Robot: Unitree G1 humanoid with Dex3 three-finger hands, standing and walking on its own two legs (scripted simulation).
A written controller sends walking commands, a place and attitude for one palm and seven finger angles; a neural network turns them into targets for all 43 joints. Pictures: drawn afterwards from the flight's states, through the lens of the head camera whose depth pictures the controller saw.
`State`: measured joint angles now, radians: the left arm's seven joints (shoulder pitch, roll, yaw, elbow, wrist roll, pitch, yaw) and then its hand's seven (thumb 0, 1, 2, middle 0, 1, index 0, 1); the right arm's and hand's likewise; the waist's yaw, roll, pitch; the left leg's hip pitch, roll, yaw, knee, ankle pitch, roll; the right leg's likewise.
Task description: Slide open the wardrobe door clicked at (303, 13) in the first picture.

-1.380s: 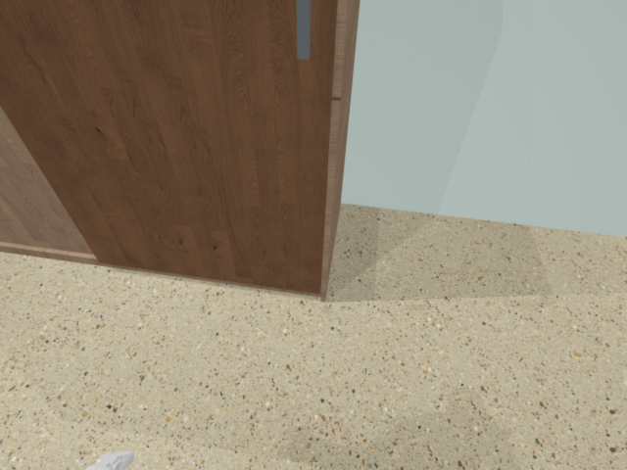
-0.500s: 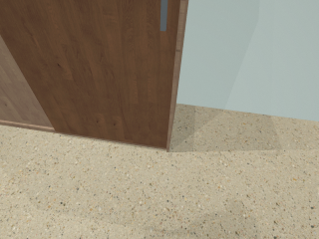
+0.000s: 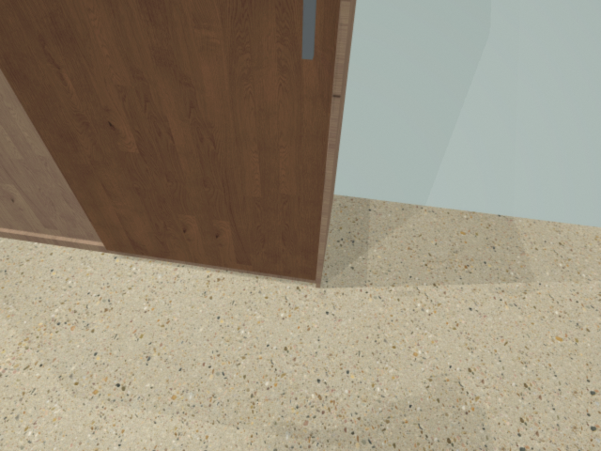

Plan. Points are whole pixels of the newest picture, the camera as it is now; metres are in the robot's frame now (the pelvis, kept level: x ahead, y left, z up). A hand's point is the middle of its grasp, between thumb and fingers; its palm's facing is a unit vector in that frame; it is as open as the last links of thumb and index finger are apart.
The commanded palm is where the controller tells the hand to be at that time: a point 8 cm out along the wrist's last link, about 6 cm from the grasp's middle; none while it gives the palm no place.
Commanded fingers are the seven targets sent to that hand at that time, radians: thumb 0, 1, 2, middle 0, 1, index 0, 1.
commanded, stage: look at it before walking up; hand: right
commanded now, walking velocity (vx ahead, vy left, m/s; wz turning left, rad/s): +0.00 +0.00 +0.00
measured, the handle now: out of the picture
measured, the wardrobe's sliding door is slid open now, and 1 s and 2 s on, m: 0.00 0.00 0.00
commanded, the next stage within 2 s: walk to a spot facing it in 0.06 s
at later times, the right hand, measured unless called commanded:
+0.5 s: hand out of the picture +0.06 -0.20 -0.18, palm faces -0.12 +0.95 -0.29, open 7.4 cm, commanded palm none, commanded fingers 0.00 -0.90 -0.90 0.20 0.30 0.20 0.30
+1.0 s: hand out of the picture +0.08 -0.15 -0.16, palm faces -0.30 +0.92 -0.25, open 7.4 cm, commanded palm none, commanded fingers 0.00 -0.90 -0.90 0.20 0.30 0.20 0.30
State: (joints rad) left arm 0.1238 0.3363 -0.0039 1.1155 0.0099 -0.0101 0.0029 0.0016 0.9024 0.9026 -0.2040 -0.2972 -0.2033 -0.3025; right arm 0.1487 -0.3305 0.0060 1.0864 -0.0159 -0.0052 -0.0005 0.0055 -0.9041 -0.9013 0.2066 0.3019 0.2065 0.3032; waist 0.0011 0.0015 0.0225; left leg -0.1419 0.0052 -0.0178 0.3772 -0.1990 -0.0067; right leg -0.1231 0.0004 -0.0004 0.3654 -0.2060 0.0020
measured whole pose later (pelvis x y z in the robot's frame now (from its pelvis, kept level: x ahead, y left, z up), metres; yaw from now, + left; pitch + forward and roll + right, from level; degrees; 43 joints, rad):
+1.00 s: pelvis -0.03 +0.03 +0.00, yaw +24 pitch +1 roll -1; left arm 0.11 0.26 0.07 0.94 0.02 0.06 0.03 0.00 0.91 0.90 -0.20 -0.30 -0.20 -0.30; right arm 0.28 -0.19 -0.06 0.93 -0.02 0.03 0.00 0.00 -0.90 -0.90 0.21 0.30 0.21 0.30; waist -0.05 -0.01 0.04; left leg -0.29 -0.13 -0.16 0.43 -0.14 0.07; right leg -0.43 -0.03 0.05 0.97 -0.37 0.07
